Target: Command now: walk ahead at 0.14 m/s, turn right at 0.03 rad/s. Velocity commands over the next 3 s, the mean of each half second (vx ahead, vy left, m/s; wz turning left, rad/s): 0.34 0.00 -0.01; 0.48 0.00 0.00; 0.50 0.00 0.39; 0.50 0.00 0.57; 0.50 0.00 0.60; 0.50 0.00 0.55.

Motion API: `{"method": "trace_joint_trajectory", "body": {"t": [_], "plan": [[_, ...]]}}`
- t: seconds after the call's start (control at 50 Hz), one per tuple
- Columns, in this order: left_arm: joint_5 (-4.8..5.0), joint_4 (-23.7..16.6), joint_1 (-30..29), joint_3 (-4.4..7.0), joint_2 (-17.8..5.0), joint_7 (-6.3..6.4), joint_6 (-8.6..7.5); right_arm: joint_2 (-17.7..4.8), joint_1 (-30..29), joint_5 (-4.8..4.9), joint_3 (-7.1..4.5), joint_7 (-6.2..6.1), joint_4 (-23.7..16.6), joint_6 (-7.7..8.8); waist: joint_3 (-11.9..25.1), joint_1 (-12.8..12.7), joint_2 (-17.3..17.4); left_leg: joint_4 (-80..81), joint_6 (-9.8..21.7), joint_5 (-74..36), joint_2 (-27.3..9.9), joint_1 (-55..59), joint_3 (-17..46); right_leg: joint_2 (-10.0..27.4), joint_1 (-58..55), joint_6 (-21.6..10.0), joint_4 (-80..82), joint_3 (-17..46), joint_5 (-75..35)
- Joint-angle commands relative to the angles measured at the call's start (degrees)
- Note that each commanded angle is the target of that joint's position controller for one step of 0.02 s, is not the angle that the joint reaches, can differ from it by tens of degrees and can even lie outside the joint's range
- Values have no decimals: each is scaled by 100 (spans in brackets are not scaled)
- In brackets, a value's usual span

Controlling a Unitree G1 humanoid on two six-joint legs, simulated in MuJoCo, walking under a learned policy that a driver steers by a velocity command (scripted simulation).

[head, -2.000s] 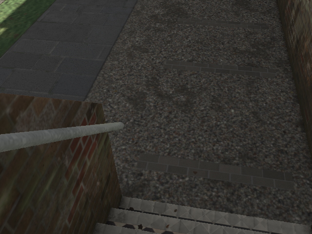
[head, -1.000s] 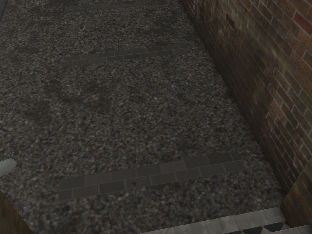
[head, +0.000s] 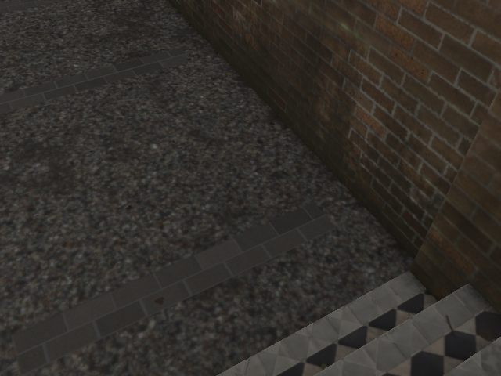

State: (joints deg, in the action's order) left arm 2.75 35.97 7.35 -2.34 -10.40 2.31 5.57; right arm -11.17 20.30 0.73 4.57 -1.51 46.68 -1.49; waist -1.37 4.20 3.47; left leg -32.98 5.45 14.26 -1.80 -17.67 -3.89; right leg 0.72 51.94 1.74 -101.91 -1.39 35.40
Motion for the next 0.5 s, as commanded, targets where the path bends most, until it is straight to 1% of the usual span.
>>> {"method": "trace_joint_trajectory", "body": {"t": [0.02,0.04,0.06,0.08,0.1,0.12,0.14,0.16,0.18,0.24,0.26,0.28,0.3,0.32,0.34,0.36,0.38,0.4,0.42,0.44,0.46,0.48,0.5], "plan": [[-124,-97,-30,43,72,26,6,-620,468,44,-131,-144,-222,-112,-51,-71,424,1271,283,1409,-1288,529,2073,-65,1207,241,-559,385,-1002],[-180,-26,-36,62,7,11,-4,-688,369,69,-140,-157,-248,-107,-151,-91,430,1462,321,1979,-1405,410,2269,-113,1345,291,-743,551,-1214],[-175,-38,-194,110,-171,24,-40,-726,218,72,-148,-138,-324,-107,-218,-73,414,1569,293,2376,-1451,439,2325,-193,1530,343,-644,709,-1315],[-165,-54,-345,106,-236,41,-72,-719,230,62,-147,-135,-291,-95,-271,-13,392,1539,306,2400,-1407,602,2288,-200,1721,321,-570,773,-1269],[-181,-70,-424,115,-268,45,-99,-732,354,52,-156,-127,-250,-73,-301,47,342,1535,337,2520,-1437,757,2367,-208,1885,303,-545,834,-1247],[-205,-64,-418,132,-294,42,-136,-784,563,28,-190,-110,-166,-61,-339,67,271,1510,380,2692,-1443,963,2396,-233,2092,269,-554,888,-1185],[-259,-94,-410,137,-414,60,-216,-1056,883,15,-324,-111,-59,-89,-334,222,428,1443,466,2580,-1428,1390,2276,-295,2488,242,-798,709,-1133],[-278,-178,-569,151,-464,53,-236,-1057,1034,-15,-377,-64,-6,-88,-476,266,334,1490,580,2826,-1462,1520,2417,-257,2831,210,-796,792,-1113],[-293,-240,-651,157,-472,31,-257,-1060,1081,-22,-403,-43,12,-79,-555,275,215,1544,642,2987,-1538,1517,2545,-258,2968,200,-759,877,-1129],[-293,-298,-621,157,-431,-21,-291,-1098,1003,-40,-469,-11,52,-19,-687,138,161,1594,819,3200,-1666,1189,2567,-273,3009,215,-820,952,-1303],[-253,-405,-676,65,-197,-74,-291,-903,542,-39,-375,-83,-95,11,-679,-157,-104,1585,750,3171,-1718,678,2434,-89,2575,358,-94,1198,-2247],[-233,-375,-602,48,-146,-103,-287,-934,401,5,-369,-94,-99,35,-576,-230,-64,1563,685,3242,-1692,353,2299,-92,2120,407,78,1041,-2677],[-179,-404,-631,80,-271,-104,-294,-1006,600,94,-398,-87,-8,119,-656,-140,-236,1401,583,3391,-1516,206,1965,-159,2046,439,268,791,-2713],[-216,-340,-627,103,-296,-164,-235,-1025,866,68,-397,-82,48,189,-468,-143,-434,1403,519,3626,-1440,64,1838,-14,1602,373,471,603,-3037],[-274,-295,-545,21,-174,-190,-198,-1123,744,80,-483,-78,113,183,-650,-307,-228,1507,497,3497,-1323,-112,1649,171,1255,304,1153,381,-3123],[-270,-392,-701,1,-174,-253,-202,-1229,731,95,-565,-63,120,168,-780,-227,16,1814,520,3612,-1365,-306,1790,282,826,245,1733,320,-3301],[-167,-419,-740,79,-305,-290,-224,-1210,667,80,-613,22,97,137,-853,-193,155,2032,534,3542,-1322,-473,1723,387,249,194,2565,333,-3375],[-103,-322,-837,161,-511,-302,-218,-1278,706,108,-687,73,91,110,-870,-26,450,2222,557,3491,-1292,-650,1425,389,-584,191,3500,93,-3453],[-10,-372,-1009,206,-565,-354,-188,-1314,674,68,-770,121,77,99,-910,29,506,2477,626,3496,-1332,-788,1420,399,-1268,96,4111,144,-3320],[-108,-70,-475,290,-619,-370,-184,-1490,522,37,-838,173,127,127,-568,-203,845,2380,585,3037,-1461,-800,1295,295,-2080,16,3528,241,-3498],[-82,-19,-502,369,-844,-393,-126,-1538,-6,-71,-838,235,-87,82,-805,-407,964,2315,584,2942,-1551,-621,1289,319,-2096,-50,4116,361,-3190],[-68,155,-359,401,-910,-386,-177,-1424,-56,-85,-820,278,-202,65,-773,-325,725,2129,579,2642,-1415,-406,995,157,-2545,-120,4824,141,-2752],[78,144,-806,338,-690,-405,-247,-1303,150,-210,-812,251,-242,-2,-930,-162,425,1857,584,2353,-1214,33,774,-106,-2653,-106,6268,-385,-1360]]}}
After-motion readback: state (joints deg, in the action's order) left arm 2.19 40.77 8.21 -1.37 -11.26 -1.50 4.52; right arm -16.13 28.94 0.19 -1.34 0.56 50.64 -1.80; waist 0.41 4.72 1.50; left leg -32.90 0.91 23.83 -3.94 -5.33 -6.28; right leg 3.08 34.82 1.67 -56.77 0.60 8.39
